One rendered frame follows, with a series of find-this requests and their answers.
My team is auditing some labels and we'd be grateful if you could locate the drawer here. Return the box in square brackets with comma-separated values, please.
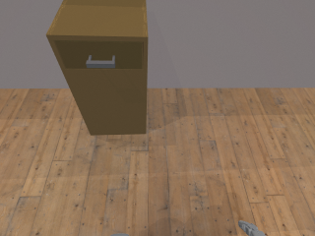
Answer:
[55, 40, 143, 69]

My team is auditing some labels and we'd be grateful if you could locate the handle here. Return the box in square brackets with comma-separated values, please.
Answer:
[86, 55, 116, 69]

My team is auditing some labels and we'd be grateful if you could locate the robot right hand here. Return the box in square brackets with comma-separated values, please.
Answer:
[238, 220, 266, 236]

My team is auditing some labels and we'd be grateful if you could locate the cabinet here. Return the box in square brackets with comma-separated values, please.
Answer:
[46, 0, 149, 136]

